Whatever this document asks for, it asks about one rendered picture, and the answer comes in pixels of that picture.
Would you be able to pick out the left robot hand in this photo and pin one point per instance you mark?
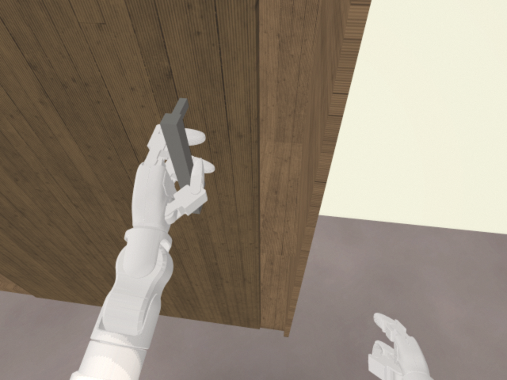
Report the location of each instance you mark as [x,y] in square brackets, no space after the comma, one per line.
[154,184]

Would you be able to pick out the robot left forearm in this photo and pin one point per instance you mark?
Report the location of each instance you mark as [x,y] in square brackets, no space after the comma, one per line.
[130,311]

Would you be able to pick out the handle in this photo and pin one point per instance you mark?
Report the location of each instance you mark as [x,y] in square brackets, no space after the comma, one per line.
[175,136]

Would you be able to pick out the right robot hand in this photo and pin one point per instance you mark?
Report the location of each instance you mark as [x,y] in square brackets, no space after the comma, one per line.
[406,357]

